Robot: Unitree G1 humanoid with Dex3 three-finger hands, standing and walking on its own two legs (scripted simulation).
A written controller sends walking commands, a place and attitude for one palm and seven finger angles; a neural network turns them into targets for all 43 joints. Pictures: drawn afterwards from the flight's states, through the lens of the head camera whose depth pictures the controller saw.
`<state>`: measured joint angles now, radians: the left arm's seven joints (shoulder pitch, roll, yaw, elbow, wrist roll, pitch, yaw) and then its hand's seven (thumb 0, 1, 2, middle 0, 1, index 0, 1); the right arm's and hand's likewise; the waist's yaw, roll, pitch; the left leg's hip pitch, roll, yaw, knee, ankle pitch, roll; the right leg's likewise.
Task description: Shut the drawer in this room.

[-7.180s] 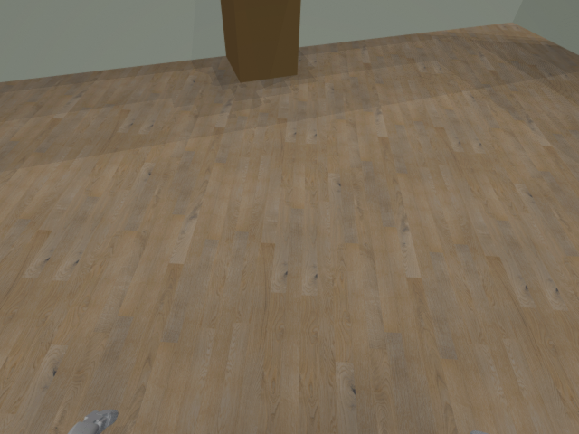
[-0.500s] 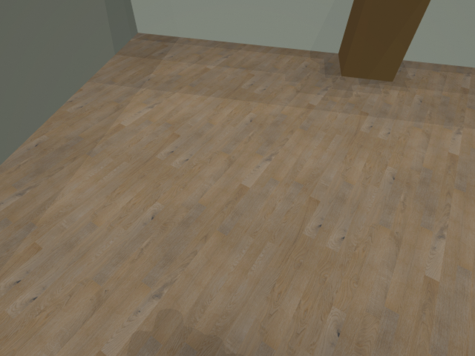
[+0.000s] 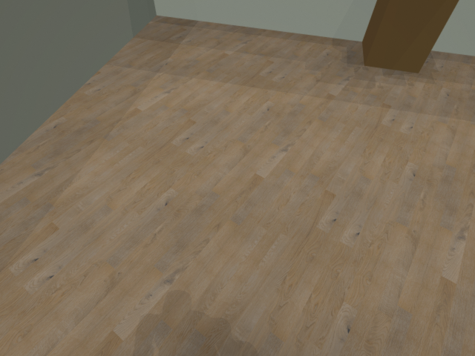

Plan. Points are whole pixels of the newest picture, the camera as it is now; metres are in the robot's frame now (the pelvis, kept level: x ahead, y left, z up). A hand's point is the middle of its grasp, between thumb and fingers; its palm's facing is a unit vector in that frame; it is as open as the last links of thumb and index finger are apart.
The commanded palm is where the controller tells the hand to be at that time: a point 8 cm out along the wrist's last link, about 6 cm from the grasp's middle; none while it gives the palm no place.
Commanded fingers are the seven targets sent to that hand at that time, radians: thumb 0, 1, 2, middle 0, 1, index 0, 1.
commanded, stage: turn or walk to find it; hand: left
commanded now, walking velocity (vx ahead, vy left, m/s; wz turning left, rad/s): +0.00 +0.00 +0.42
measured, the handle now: out of the picture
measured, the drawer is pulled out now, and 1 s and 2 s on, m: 0.19 0.19 0.19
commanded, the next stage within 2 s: stand and wait in 0.04 s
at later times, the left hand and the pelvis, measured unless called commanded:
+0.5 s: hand out of the picture +0.03 +0.18 -0.17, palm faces +0.10 -0.97 -0.22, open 7.4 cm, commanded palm none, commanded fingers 0.00 0.90 0.90 -0.20 -0.30 -0.20 -0.30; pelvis +0.02 +0.00 +0.00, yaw +4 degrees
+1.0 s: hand out of the picture +0.03 +0.22 -0.17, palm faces +0.19 -0.96 -0.20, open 7.4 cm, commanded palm none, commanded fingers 0.00 0.90 0.90 -0.20 -0.30 -0.20 -0.30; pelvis +0.01 +0.02 +0.01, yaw +10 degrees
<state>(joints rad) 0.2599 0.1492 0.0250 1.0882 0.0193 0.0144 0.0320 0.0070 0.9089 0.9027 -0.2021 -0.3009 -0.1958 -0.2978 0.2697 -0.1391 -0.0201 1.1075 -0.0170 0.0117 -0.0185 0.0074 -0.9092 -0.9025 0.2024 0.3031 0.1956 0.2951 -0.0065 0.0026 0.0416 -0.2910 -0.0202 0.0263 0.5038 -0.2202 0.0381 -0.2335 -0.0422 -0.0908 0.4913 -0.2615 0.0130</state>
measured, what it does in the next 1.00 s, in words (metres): lifts its right foot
